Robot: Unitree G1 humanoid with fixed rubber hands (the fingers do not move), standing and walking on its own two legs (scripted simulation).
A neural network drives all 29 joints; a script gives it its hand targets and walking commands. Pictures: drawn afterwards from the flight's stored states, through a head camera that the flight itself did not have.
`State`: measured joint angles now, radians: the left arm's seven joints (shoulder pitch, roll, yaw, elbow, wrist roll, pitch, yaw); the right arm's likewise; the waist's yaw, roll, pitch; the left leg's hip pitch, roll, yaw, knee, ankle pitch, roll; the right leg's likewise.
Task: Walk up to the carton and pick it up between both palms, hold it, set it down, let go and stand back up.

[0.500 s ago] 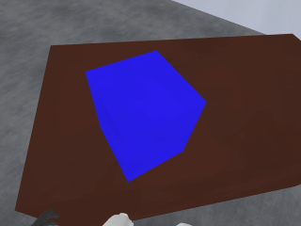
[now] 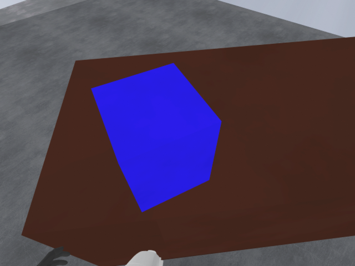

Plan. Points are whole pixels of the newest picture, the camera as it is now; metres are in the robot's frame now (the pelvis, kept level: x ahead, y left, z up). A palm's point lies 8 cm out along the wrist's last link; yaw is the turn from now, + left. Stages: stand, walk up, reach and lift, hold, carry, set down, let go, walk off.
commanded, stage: walk up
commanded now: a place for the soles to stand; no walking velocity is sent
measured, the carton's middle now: (157, 139) +0.39 +0.08 +0.04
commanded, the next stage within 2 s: none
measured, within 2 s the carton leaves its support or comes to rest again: neither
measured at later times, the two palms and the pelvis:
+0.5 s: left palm out of the picture +0.05 +0.30 -0.09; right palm out of the picture +0.10 -0.30 -0.12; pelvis +0.00 -0.01 -0.01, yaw +5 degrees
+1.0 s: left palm out of the picture +0.06 +0.31 -0.10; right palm out of the picture +0.14 -0.29 -0.12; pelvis +0.02 -0.01 -0.01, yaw +8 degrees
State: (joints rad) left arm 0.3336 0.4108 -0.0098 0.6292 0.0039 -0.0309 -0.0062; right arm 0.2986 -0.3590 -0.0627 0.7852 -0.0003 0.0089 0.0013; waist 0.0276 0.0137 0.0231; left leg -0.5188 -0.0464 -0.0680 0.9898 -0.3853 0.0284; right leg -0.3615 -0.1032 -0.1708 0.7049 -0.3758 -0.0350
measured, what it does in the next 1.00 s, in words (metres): steps on the spot: left foot, then right foot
